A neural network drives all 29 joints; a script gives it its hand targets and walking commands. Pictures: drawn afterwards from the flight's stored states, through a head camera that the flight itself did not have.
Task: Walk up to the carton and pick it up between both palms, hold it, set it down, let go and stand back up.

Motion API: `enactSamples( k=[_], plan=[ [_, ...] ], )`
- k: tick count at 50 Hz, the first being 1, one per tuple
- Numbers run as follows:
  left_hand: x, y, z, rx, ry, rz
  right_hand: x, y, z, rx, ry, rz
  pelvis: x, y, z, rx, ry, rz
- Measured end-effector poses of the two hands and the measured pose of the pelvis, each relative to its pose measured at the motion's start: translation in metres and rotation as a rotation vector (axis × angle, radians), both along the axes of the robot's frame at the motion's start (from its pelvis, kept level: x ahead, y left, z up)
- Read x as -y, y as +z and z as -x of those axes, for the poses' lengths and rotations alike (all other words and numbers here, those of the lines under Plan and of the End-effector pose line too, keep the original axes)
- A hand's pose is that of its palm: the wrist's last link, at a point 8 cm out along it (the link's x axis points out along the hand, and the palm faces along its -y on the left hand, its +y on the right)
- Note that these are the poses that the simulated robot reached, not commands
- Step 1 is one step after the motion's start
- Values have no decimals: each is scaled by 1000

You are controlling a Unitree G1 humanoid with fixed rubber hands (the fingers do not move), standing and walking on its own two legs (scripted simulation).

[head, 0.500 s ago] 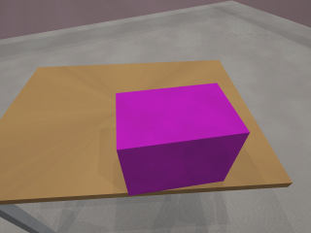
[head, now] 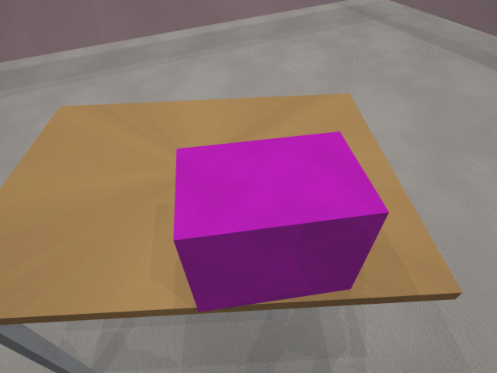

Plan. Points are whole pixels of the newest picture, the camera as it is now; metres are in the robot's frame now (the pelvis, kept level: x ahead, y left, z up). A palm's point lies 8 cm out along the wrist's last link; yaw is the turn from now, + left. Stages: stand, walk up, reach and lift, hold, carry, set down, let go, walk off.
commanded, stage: stand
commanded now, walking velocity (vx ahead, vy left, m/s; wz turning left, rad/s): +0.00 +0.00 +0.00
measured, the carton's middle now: (268, 222) +0.38 -0.02 +0.04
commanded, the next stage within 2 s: none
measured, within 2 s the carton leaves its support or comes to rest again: neither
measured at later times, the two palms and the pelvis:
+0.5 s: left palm out of the picture -0.01 +0.18 -0.16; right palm out of the picture -0.02 -0.21 -0.15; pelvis +0.02 -0.01 +0.00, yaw -1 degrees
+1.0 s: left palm out of the picture -0.02 +0.19 -0.16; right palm out of the picture -0.03 -0.20 -0.15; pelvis +0.02 -0.01 +0.00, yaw +0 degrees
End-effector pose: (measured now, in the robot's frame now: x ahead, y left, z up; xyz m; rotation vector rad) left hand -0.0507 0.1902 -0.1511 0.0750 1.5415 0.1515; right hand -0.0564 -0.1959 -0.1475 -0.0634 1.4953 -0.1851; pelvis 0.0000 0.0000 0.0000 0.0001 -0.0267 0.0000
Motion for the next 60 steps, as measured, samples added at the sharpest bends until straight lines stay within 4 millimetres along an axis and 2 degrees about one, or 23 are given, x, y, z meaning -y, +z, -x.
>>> enactSamples(
  k=[5,11,23,31,37,46,60],
  plan=[
    [8,0,3,-20,-10,15,10,2,-3,-10,2,17,4,0,-3,-6,-5,4],
    [17,-2,-2,-21,-16,33,14,3,-10,-9,6,27,6,0,-8,-14,-8,8],
    [7,-4,-30,38,-31,3,12,0,-33,39,3,20,10,-2,-17,-12,-10,9],
    [2,-3,-48,71,-30,-10,9,-1,-32,25,8,8,11,-2,-19,-4,-13,9],
    [1,-3,-46,66,-16,-15,10,0,-26,3,2,11,10,-1,-20,-2,-8,12],
    [3,-4,-32,21,-3,3,3,1,-28,-1,6,2,8,-1,-21,-5,-7,16],
    [1,-6,-45,50,-13,4,4,0,-36,8,10,20,4,-2,-22,-5,-7,10]
  ],
)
